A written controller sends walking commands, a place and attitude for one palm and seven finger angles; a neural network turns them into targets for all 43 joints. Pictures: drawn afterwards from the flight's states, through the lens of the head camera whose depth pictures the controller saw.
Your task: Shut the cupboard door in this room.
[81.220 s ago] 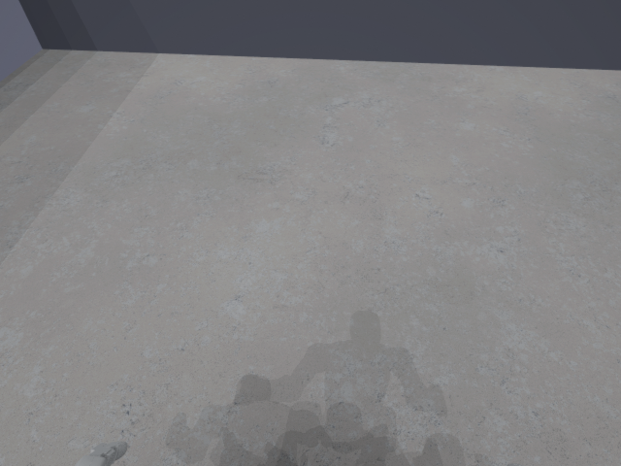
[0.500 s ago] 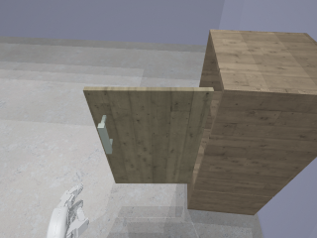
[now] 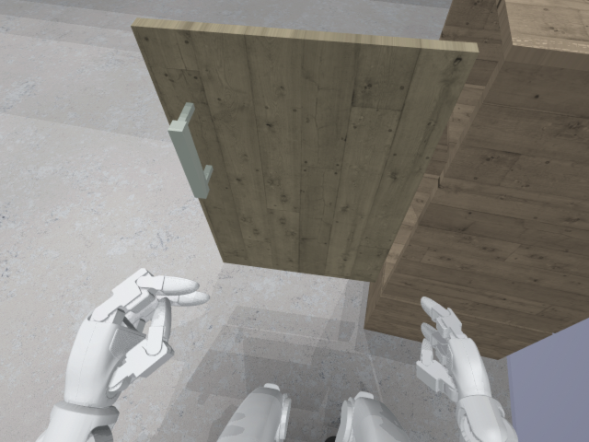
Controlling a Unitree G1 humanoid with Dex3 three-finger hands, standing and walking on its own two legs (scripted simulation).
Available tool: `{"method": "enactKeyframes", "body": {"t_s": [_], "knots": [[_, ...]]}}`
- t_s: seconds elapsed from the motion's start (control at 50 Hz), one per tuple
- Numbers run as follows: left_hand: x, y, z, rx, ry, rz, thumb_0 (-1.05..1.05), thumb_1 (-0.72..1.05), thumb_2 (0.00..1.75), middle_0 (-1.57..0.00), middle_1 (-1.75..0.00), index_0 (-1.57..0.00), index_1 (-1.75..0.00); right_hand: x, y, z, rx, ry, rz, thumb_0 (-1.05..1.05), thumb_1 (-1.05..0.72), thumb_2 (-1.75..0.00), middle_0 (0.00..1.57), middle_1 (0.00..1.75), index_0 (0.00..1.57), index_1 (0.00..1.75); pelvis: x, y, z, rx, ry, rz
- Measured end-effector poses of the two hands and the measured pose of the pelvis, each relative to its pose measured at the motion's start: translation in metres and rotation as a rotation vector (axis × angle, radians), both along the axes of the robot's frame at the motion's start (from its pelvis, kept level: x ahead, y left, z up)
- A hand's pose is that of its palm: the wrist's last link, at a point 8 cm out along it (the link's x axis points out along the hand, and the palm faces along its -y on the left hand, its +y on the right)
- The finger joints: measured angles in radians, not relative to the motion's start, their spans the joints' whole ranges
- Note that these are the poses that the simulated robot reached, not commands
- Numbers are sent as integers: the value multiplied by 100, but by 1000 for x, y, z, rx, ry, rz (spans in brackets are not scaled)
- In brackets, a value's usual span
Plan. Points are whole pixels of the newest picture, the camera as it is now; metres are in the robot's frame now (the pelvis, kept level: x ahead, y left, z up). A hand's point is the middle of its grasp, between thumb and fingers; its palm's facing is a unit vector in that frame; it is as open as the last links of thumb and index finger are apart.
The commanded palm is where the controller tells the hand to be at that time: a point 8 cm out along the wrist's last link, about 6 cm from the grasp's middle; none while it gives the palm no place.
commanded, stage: raise the hand and make a fist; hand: left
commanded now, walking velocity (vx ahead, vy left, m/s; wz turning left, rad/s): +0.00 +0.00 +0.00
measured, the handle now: (195, 153) +0.48 +0.22 +0.08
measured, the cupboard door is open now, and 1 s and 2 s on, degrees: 95 95 95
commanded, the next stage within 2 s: bring the fist close to the handle in 1.24 s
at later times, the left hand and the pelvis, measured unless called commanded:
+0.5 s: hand (161, 341) +0.21 +0.18 +0.07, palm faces -0.05 -1.00 -0.03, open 3.1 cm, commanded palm +0.19 +0.24 +0.08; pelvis +0.00 +0.01 +0.02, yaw -2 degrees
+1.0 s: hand (140, 308) +0.24 +0.21 +0.08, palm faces -0.03 -1.00 -0.01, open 3.1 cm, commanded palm +0.22 +0.27 +0.08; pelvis +0.01 +0.03 +0.03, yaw -1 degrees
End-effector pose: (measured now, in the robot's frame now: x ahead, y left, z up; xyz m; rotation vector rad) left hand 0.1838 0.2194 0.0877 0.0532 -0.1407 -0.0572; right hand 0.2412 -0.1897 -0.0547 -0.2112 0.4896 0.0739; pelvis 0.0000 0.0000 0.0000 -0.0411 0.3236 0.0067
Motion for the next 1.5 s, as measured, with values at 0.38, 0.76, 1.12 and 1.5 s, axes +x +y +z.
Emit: {"method": "enactKeyframes", "body": {"t_s": [0.38,0.76,1.12,1.5], "knots": [[2,10,-22,-26,178,1,1,90,90,-99,-117,-99,-117,-84,-67,-4,-129,201,-222,2,-91,-90,20,30,20,30,0,3,12,11,-4,-17],[19,27,-21,-26,250,1,1,90,90,-127,-147,-128,-148,-52,-10,25,-79,120,-118,2,-90,-90,20,30,20,30,6,20,27,-10,-35,-12],[38,44,-13,-37,223,17,2,90,90,-129,-150,-130,-150,-65,-19,26,-120,191,-179,2,-91,-90,20,30,20,30,16,30,31,-15,-28,-25],[40,47,4,-13,92,78,2,90,90,-130,-150,-130,-150,-62,-16,19,-108,183,-138,2,-91,-90,20,30,20,30,8,23,27,-14,-31,-12]]}}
